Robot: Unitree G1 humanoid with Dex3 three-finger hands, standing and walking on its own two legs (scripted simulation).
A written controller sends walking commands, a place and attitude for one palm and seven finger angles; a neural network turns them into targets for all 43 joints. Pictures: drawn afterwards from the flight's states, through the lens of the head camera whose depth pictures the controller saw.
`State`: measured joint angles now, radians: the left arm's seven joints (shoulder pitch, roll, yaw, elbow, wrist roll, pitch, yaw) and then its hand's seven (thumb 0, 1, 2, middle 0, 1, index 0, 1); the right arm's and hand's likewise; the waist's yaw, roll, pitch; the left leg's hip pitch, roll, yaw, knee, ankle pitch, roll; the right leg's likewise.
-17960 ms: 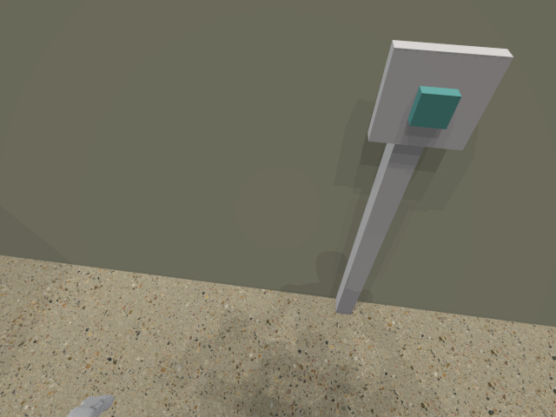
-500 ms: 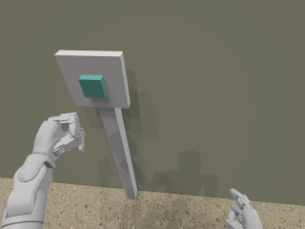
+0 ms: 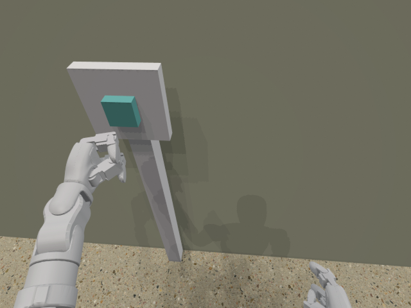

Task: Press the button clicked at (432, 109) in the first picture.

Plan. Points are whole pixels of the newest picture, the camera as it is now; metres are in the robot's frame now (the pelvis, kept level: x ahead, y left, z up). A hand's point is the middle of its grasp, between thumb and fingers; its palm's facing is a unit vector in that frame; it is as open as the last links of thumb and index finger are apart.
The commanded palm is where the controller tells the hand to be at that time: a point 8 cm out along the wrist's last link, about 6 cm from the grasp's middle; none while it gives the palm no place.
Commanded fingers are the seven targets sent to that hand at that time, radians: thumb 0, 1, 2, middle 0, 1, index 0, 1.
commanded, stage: aim a knuckle at the button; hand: left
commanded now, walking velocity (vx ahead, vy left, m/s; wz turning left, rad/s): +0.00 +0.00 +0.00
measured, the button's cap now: (122, 110) +0.47 +0.20 +0.17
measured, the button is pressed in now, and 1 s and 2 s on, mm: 0 0 0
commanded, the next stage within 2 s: none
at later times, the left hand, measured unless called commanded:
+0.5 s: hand (117, 159) +0.36 +0.19 +0.13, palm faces +0.00 -1.00 +0.00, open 3.1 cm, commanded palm +0.34 +0.24 +0.14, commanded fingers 0.00 0.90 0.90 -1.30 -1.50 -1.30 -1.50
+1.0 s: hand (122, 156) +0.36 +0.18 +0.13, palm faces -0.01 -1.00 -0.02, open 3.1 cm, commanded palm +0.34 +0.24 +0.14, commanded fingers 0.00 0.90 0.90 -1.30 -1.50 -1.30 -1.50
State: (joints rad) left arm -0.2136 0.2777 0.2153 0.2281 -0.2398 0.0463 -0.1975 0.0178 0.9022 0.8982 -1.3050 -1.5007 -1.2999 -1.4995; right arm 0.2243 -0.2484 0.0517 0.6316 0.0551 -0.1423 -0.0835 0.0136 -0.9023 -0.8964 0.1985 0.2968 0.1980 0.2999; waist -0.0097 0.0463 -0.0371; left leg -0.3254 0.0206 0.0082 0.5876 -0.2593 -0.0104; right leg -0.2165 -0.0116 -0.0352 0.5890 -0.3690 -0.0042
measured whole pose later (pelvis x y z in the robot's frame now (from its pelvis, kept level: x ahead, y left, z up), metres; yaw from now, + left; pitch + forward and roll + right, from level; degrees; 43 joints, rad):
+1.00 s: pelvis +0.00 +0.01 +0.00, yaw -1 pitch +2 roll +0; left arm -0.30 0.28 0.23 0.34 -0.22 -0.03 -0.19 0.02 0.90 0.90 -1.30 -1.50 -1.30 -1.50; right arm 0.25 -0.25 0.04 0.61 0.05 -0.08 -0.07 0.01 -0.90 -0.90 0.20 0.30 0.20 0.30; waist -0.02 0.04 -0.04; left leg -0.36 0.02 0.02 0.61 -0.27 0.00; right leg -0.25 -0.01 -0.02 0.59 -0.37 0.00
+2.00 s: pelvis +0.01 +0.00 +0.00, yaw -1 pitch +2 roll +0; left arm -0.34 0.28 0.23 0.39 -0.22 -0.03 -0.18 0.02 0.90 0.90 -1.30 -1.50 -1.30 -1.50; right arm 0.25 -0.25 0.04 0.61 0.06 -0.06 -0.08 0.01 -0.90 -0.90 0.20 0.30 0.20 0.30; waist -0.03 0.04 -0.04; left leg -0.36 0.03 0.01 0.60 -0.27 -0.02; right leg -0.26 0.00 -0.03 0.60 -0.37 -0.01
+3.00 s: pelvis +0.00 +0.00 +0.00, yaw -1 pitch +1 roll +0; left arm -0.31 0.27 0.21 0.37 -0.23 -0.01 -0.18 0.02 0.90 0.90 -1.30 -1.50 -1.30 -1.50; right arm 0.27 -0.26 0.04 0.61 0.06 -0.06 -0.08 0.01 -0.90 -0.90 0.20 0.30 0.20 0.30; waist -0.03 0.04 -0.04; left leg -0.37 0.03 0.01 0.61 -0.26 -0.01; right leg -0.25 0.00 -0.02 0.59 -0.36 0.00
